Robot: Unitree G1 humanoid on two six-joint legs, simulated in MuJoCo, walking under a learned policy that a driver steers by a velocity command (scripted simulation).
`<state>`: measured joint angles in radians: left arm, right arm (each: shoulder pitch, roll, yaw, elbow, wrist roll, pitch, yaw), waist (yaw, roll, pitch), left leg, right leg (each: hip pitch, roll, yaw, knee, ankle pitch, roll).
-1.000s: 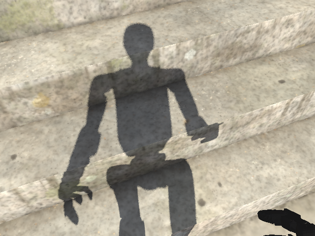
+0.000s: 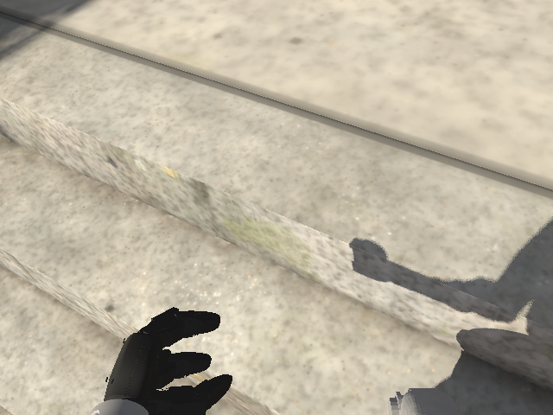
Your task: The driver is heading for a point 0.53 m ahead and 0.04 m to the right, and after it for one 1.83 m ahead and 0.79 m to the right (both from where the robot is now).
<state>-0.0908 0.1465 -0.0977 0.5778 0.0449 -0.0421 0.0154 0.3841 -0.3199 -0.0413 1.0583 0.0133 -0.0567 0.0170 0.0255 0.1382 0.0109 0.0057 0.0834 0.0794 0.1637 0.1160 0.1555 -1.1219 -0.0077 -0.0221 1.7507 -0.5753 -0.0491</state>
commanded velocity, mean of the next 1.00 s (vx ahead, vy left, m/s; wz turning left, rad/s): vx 1.00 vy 0.00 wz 0.26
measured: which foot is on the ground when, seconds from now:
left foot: down 0.00-0.04, up 0.06-0.70, down 0.72-0.92, up 0.94-1.00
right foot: up 0.00-0.08, down 0.10-0.66, up 0.68-0.88, down 0.90-1.00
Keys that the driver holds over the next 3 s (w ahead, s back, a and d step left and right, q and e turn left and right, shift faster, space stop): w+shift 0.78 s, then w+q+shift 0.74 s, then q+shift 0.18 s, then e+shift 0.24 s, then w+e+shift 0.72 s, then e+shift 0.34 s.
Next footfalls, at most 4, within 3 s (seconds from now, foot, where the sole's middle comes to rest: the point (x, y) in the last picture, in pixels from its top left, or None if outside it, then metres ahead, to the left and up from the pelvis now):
0.10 right None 0.13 -0.12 -0.64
0.72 left None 0.10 -0.09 -0.64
0.90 right None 0.11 -0.51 -0.45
1.76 left None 0.25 0.05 -0.64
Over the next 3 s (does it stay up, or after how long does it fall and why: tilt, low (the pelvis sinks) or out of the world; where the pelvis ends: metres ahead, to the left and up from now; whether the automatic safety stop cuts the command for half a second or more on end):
stays up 0.08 0.21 -0.02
